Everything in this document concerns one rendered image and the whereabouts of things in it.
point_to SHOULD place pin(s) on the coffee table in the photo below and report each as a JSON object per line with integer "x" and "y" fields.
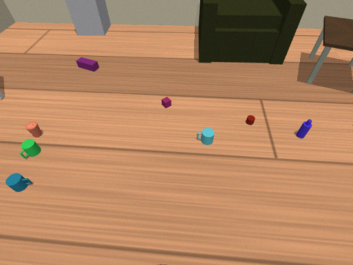
{"x": 337, "y": 33}

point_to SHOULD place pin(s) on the armchair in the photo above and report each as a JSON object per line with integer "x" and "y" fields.
{"x": 251, "y": 31}

